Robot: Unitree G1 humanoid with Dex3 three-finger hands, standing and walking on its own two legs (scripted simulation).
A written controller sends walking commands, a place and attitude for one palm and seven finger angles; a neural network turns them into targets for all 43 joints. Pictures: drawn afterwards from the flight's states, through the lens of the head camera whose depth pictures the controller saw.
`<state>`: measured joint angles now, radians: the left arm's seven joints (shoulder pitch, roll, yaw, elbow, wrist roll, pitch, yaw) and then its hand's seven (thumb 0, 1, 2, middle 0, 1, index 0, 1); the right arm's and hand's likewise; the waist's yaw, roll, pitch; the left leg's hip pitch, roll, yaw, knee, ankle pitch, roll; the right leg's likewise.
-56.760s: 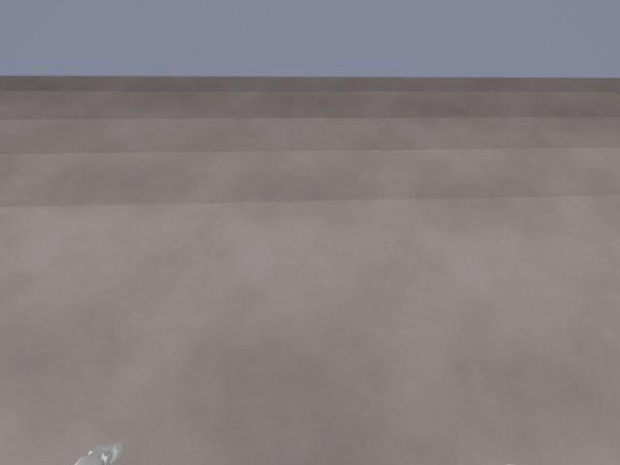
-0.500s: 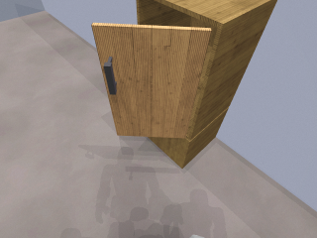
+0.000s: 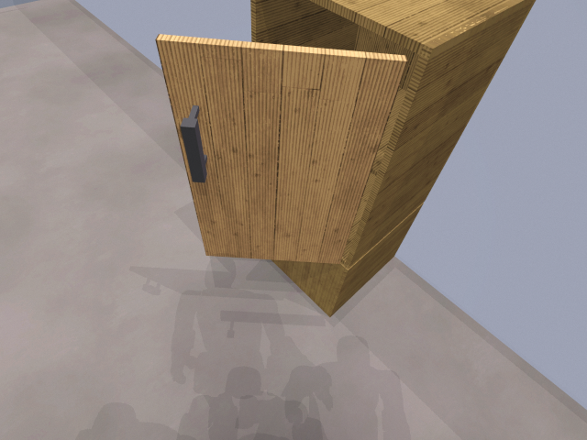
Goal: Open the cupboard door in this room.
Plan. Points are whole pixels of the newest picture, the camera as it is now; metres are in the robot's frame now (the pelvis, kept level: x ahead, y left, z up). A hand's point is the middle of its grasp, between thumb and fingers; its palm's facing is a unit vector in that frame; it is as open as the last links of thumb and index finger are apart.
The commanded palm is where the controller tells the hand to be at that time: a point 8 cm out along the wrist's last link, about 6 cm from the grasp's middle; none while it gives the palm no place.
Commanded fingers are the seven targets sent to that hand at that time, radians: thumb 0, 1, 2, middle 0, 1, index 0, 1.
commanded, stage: come to a stop and stand still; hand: left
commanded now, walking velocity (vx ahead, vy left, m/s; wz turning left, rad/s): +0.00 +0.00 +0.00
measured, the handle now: (197, 144) +0.57 +0.21 +0.04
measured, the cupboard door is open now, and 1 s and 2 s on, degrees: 45 45 45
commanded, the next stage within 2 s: look again from close up in 1.08 s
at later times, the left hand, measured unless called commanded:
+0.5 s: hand out of the picture -0.02 +0.18 -0.17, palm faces +0.01 -0.97 -0.23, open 7.4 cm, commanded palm none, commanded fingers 0.00 0.90 0.90 -0.20 -0.30 -0.20 -0.30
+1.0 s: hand out of the picture -0.12 +0.17 -0.18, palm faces +0.05 -0.99 -0.16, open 7.4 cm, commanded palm none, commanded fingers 0.00 0.90 0.90 -0.20 -0.30 -0.20 -0.30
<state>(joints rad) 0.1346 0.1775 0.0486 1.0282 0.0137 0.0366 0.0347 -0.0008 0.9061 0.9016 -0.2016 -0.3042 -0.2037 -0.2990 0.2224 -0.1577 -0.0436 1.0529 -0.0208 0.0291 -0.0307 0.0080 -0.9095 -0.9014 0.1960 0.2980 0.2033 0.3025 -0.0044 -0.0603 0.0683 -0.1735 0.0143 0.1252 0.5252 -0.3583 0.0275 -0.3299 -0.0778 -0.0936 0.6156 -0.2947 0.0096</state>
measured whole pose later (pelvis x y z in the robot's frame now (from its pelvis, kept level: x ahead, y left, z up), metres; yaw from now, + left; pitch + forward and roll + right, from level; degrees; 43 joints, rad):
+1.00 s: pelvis -0.09 +0.00 +0.00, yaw +2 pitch -2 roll -1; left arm 0.38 0.15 0.00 1.05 0.03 0.01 0.03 0.00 0.91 0.90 -0.20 -0.30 -0.20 -0.30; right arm 0.36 -0.15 -0.01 1.07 -0.02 0.01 0.00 0.01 -0.91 -0.90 0.20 0.30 0.20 0.30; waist -0.01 -0.02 0.00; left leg -0.29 0.01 0.09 0.52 -0.20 0.04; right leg -0.28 -0.02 -0.02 0.51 -0.22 0.01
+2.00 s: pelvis -0.04 +0.00 +0.00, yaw +1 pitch -1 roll +0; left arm 0.37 0.14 0.01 1.07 0.03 -0.01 0.02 0.00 0.91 0.90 -0.20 -0.30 -0.20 -0.30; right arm 0.33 -0.13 -0.01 1.12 -0.02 -0.01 -0.01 0.01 -0.91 -0.90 0.20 0.30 0.20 0.30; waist 0.00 -0.03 -0.01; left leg -0.21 0.00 0.10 0.50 -0.29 0.04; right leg -0.22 -0.02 0.00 0.52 -0.29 0.00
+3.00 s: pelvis -0.01 -0.01 +0.01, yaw +1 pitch -2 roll +0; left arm 0.28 0.16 0.02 1.07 0.02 0.00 0.04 -0.01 0.94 0.90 -0.20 -0.30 -0.20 -0.30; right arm 0.32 -0.10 0.00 1.14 -0.02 -0.01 -0.02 0.01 -0.91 -0.90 0.20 0.30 0.20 0.30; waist 0.00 -0.02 0.02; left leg -0.09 0.01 0.10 0.41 -0.29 0.01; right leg -0.25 -0.01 -0.10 0.41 -0.14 -0.03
